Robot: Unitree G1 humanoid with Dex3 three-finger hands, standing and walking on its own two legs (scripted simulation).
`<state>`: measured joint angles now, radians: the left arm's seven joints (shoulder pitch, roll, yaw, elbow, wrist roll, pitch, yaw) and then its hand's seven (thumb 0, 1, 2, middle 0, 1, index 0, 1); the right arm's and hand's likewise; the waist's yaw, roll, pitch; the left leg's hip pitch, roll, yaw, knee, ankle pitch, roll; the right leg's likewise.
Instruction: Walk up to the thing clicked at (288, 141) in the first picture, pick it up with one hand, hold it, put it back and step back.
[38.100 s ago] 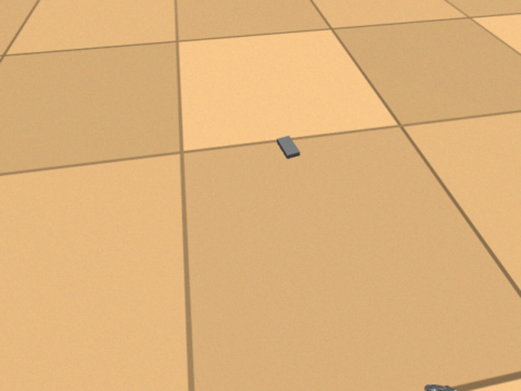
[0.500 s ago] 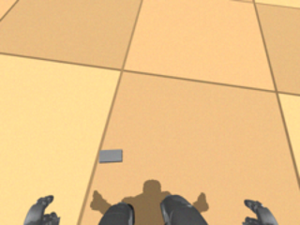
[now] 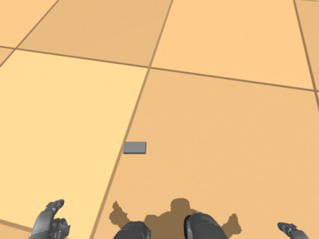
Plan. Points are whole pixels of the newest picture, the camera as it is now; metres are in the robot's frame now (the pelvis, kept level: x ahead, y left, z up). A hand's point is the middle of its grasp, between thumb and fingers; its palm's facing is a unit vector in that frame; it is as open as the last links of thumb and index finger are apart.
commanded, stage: step back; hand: left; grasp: from above
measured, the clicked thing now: (134, 147) +0.62 +0.19 -0.75
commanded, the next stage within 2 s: none
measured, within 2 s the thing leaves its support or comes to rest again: neither
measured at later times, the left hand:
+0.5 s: hand out of the picture -0.11 +0.27 -0.15, palm faces -0.09 -0.91 -0.41, open 7.4 cm
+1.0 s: hand out of the picture -0.21 +0.27 -0.14, palm faces -0.02 -0.94 -0.35, open 7.4 cm
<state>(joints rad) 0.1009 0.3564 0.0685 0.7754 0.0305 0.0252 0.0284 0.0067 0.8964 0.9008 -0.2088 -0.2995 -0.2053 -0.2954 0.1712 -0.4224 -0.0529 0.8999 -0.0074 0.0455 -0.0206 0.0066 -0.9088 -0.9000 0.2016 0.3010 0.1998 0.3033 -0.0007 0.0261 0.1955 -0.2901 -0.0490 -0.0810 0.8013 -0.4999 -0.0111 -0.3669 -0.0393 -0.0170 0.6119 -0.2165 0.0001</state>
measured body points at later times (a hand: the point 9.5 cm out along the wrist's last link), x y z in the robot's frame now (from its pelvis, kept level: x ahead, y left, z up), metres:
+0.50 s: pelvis -0.18 +0.00 -0.01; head -0.12 -0.02 +0.43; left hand -0.10 +0.31 -0.12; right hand -0.05 -0.32 -0.12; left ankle -0.03 +0.12 -0.72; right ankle -0.21 -0.12 -0.73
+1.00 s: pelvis -0.35 +0.01 +0.01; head -0.30 +0.03 +0.45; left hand -0.21 +0.32 -0.12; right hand -0.28 -0.30 -0.10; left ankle -0.31 +0.13 -0.72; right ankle -0.37 -0.13 -0.63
